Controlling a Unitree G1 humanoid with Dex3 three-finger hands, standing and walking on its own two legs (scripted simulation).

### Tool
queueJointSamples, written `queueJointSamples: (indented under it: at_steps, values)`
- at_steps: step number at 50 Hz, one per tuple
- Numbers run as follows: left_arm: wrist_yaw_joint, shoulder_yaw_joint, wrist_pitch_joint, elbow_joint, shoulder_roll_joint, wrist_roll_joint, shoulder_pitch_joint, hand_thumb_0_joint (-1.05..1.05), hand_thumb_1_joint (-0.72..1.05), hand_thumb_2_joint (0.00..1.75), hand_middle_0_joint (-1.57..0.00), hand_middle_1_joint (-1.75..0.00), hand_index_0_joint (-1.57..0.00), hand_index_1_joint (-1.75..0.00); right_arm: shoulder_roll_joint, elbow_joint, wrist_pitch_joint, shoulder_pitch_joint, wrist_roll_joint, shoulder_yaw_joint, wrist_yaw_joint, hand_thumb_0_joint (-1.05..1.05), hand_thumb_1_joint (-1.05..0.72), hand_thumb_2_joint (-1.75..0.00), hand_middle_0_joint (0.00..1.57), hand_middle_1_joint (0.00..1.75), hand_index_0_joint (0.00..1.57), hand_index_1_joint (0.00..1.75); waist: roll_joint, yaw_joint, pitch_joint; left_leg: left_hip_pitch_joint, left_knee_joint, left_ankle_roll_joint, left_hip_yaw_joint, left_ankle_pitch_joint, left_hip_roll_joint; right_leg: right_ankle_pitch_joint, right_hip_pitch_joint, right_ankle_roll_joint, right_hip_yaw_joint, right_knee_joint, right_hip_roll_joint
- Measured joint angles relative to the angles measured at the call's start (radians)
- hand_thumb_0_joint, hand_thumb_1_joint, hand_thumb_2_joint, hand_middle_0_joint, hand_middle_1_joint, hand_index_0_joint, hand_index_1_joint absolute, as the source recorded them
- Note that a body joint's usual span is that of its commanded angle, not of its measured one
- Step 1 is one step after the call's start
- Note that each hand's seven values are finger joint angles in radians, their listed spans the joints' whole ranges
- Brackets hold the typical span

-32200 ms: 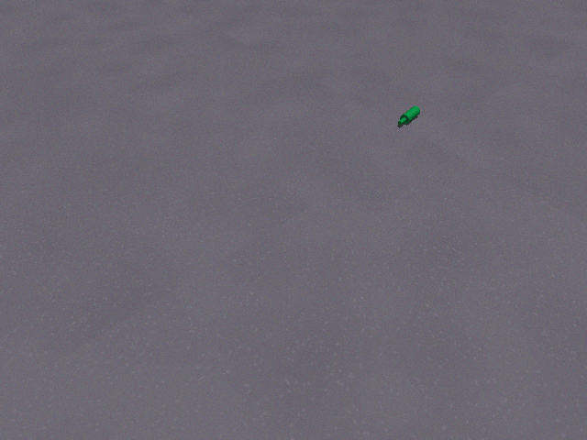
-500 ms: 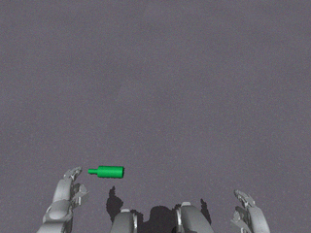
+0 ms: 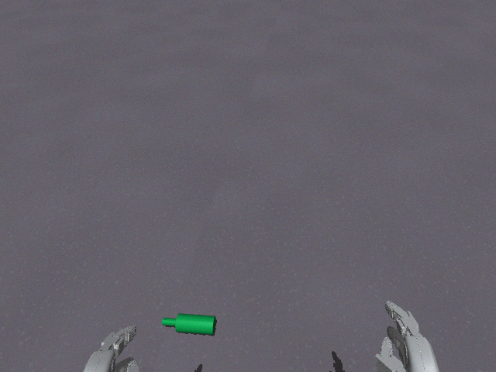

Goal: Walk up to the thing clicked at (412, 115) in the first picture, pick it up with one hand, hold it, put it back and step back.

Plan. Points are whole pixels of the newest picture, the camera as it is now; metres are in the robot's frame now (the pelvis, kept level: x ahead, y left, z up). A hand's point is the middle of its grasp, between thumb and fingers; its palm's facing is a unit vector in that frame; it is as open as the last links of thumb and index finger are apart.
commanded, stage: home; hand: left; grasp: from above
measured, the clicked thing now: (188, 323) +0.47 +0.24 -0.69
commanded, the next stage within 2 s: stand in 1.86 s
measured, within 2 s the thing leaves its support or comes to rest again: neither
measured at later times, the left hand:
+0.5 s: hand (143, 371) +0.17 +0.18 -0.05, palm faces +0.04 -0.98 -0.20, open 7.3 cm
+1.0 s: hand out of the picture +0.17 +0.18 -0.05, palm faces +0.04 -0.98 -0.21, open 7.4 cm
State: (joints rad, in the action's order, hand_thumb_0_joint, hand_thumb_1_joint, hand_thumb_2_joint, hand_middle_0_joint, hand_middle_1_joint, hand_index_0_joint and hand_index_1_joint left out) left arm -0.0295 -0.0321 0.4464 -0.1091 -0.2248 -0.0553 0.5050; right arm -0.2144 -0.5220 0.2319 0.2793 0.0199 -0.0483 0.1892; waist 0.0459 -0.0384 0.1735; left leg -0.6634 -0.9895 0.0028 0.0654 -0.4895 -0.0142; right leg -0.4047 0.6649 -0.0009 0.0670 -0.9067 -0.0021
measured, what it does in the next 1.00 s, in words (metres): stands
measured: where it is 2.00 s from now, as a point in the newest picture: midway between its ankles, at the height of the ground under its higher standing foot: outside the picture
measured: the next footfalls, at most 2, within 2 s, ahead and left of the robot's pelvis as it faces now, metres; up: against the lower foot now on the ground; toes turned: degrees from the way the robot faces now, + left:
none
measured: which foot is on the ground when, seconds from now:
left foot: down 0.00-1.00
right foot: down 0.00-1.00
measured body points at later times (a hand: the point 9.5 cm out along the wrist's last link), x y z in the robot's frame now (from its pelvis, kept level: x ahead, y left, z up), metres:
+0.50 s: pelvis +0.01 +0.00 +0.00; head +0.02 +0.01 +0.45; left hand +0.17 +0.23 -0.03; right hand +0.16 -0.24 -0.07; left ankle +0.00 +0.12 -0.68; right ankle +0.03 -0.13 -0.68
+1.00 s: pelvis +0.01 +0.00 +0.00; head +0.02 +0.01 +0.45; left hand +0.17 +0.23 -0.03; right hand +0.16 -0.25 -0.06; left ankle +0.00 +0.12 -0.68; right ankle +0.03 -0.13 -0.68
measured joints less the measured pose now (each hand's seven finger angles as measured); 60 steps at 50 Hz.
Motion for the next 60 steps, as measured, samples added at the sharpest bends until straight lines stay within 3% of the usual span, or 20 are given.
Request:
queueJointSamples:
  at_steps: [60]
  values:
    - [0.004,0.005,-0.002,-0.013,-0.012,0.007,-0.007,0.01,0.91,0.9,-0.2,-0.3,-0.2,-0.3,-0.003,-0.033,0.015,0.019,-0.007,0.01,-0.007,0.02,-0.9,-0.9,0.21,0.3,0.2,0.3,-0.007,-0.002,-0.008,0.006,-0.015,0.003,-0.005,-0.018,-0.005,-0.017,-0.002,0.001,-0.006,-0.019,-0.005]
